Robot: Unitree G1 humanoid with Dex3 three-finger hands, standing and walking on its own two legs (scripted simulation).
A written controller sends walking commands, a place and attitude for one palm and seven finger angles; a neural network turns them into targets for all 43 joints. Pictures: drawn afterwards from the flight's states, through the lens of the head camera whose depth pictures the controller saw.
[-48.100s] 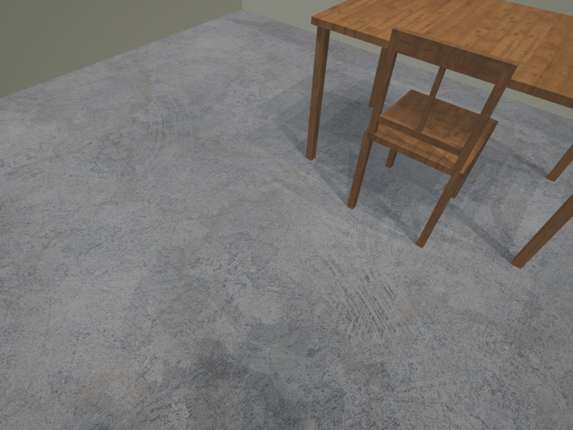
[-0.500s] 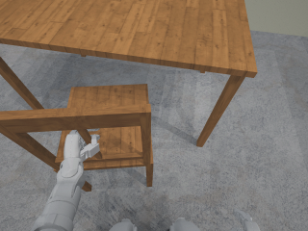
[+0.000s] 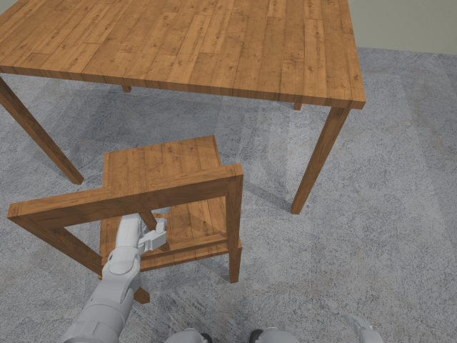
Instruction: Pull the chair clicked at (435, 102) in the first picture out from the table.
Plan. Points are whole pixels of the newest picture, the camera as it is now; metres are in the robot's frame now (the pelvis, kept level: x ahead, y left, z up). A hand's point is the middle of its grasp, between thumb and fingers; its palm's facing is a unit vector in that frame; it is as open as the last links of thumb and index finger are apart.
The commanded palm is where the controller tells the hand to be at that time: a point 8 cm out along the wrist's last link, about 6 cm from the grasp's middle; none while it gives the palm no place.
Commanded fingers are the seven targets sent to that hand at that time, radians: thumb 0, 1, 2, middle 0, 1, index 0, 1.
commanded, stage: step backward, pulling the chair out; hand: left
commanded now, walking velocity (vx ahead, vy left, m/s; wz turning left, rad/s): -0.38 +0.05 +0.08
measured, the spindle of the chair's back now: (155, 230) +0.34 +0.17 -0.11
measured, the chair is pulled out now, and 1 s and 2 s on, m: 0.26 0.28 0.44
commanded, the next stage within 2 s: none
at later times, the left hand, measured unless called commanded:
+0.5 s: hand (166, 241) +0.30 +0.13 -0.06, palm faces +0.06 -0.98 -0.16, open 4.9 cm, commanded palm +0.28 +0.18 -0.05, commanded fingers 0.00 0.90 0.90 -0.50 -1.45 -0.50 -1.45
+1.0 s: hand (165, 242) +0.30 +0.13 -0.06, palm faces +0.05 -0.99 -0.15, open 4.9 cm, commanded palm +0.27 +0.18 -0.06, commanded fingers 0.00 0.90 0.90 -0.50 -1.45 -0.50 -1.45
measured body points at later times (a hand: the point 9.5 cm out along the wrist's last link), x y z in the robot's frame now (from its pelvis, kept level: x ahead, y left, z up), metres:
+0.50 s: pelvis -0.02 +0.00 +0.00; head +0.05 -0.01 +0.45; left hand +0.30 +0.19 -0.05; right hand +0.10 -0.26 -0.12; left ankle +0.05 +0.10 -0.72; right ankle +0.06 -0.10 -0.72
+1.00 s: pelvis -0.02 +0.00 +0.01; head +0.05 +0.00 +0.45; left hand +0.29 +0.19 -0.05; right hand +0.11 -0.24 -0.12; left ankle +0.04 +0.10 -0.72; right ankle -0.01 -0.12 -0.71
